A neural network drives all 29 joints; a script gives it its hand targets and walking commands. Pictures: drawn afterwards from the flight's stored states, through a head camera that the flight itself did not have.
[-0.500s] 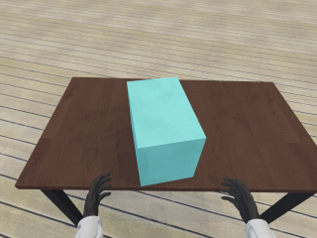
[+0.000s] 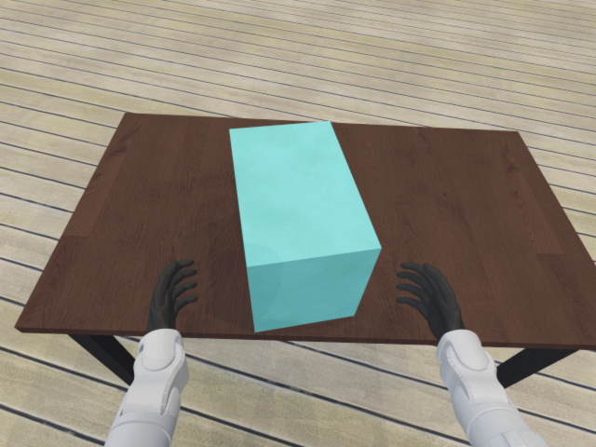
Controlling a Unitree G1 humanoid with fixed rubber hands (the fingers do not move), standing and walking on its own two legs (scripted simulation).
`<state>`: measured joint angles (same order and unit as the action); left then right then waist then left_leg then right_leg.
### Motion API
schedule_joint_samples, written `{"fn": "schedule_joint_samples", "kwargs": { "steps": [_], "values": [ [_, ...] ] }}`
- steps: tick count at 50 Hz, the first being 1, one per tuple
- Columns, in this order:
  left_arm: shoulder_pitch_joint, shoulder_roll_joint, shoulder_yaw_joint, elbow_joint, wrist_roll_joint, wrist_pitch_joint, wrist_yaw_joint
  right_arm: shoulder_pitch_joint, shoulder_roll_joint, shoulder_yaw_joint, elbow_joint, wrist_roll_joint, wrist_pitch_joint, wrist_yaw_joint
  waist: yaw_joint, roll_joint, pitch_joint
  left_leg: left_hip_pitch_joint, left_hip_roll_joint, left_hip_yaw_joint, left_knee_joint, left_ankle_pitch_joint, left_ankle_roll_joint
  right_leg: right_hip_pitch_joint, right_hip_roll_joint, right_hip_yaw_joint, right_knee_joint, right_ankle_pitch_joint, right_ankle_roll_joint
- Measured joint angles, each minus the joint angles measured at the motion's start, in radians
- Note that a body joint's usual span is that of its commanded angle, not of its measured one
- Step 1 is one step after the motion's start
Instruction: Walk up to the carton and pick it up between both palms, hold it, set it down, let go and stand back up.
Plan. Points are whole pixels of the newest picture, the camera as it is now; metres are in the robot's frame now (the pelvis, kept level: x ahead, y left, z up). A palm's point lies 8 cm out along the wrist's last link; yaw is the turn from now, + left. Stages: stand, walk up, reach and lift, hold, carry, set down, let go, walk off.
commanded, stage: reach and lift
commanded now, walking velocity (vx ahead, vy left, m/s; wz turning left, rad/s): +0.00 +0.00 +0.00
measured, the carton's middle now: (293, 224) +0.47 +0.04 -0.04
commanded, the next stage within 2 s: none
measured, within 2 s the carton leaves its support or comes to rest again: neither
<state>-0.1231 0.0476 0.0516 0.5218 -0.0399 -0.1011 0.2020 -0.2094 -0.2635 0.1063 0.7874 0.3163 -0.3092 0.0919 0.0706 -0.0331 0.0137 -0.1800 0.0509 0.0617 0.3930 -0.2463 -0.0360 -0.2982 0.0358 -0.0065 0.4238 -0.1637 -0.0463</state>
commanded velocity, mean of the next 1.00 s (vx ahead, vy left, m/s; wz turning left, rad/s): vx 0.00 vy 0.00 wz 0.00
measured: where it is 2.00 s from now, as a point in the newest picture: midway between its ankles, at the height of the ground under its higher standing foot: outside the picture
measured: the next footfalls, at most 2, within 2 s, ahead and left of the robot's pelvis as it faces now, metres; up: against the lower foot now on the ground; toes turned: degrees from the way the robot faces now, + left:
none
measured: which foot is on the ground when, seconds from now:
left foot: down 0.00-1.00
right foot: down 0.00-1.00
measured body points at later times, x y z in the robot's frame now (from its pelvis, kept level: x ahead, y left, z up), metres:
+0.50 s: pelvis +0.00 +0.01 +0.00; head +0.04 +0.01 +0.45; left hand +0.34 +0.22 +0.04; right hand +0.38 -0.18 +0.04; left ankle -0.03 +0.14 -0.74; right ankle +0.03 -0.09 -0.74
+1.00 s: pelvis +0.00 +0.00 +0.00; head +0.06 +0.00 +0.45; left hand +0.39 +0.23 +0.08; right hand +0.46 -0.16 +0.08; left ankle -0.03 +0.14 -0.74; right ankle +0.03 -0.09 -0.74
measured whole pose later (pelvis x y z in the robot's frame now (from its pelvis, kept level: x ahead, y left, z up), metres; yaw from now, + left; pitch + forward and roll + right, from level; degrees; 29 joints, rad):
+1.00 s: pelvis +0.00 +0.00 +0.00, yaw +0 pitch +11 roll +0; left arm -0.64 0.11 0.17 0.56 -0.08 0.29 0.18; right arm -0.77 -0.34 0.06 0.89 0.33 0.07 0.02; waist 0.11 -0.01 -0.08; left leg -0.36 0.06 0.05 0.37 -0.20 -0.04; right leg -0.44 0.05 -0.02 0.33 -0.08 -0.05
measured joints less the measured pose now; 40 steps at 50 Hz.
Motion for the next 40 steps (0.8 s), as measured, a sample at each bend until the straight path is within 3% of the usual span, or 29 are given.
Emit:
{"fn": "schedule_joint_samples", "kwargs": {
  "steps": [7, 16, 40],
  "values": [
    [-0.016, 0.009, 0.015, -0.097, 0.004, 0.064, -0.009, -0.058, 0.002, -0.013, -0.045, 0.006, 0.042, -0.021, -0.015, 0.005, 0.001, -0.011, 0.008, -0.009, -0.01, 0.004, -0.003, 0.009, 0.007, -0.008, -0.046, 0.022, -0.001],
    [-0.064, -0.002, 0.029, -0.163, 0.013, 0.18, -0.022, -0.118, -0.047, -0.018, -0.055, 0.032, 0.122, -0.02, -0.002, 0.023, -0.007, -0.007, 0.01, -0.003, -0.031, 0.012, 0.002, 0.023, 0.01, -0.003, -0.092, 0.045, 0.003],
    [-0.352, 0.02, 0.078, -0.111, -0.023, 0.378, -0.018, -0.409, -0.073, -0.062, 0.002, 0.012, 0.317, -0.045, 0.034, 0.037, -0.064, -0.122, 0.01, -0.002, -0.025, 0.034, 0.002, -0.08, 0.011, -0.001, -0.113, 0.082, 0.004]
  ]
}}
